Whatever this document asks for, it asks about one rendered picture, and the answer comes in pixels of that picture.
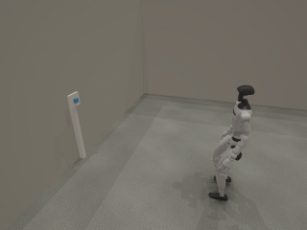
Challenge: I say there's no robot thigh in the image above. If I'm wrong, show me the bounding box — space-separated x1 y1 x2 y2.
212 135 231 164
217 149 242 177

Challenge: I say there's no right robot hand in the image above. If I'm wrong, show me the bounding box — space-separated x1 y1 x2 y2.
219 131 231 142

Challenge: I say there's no left robot upper arm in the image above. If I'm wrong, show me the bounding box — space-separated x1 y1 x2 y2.
240 110 251 140

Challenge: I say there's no left robot hand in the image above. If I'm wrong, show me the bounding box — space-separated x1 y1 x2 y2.
217 158 233 174

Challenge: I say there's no right robot forearm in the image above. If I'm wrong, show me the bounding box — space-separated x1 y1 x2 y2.
226 125 232 134

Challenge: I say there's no left robot forearm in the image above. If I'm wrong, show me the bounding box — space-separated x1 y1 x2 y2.
228 136 249 161

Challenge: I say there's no robot left thigh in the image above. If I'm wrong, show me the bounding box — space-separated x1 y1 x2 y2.
217 149 242 177

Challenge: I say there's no robot right thigh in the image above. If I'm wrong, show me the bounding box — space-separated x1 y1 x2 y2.
212 135 231 164

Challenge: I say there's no panel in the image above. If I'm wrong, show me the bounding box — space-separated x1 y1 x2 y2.
67 91 86 159

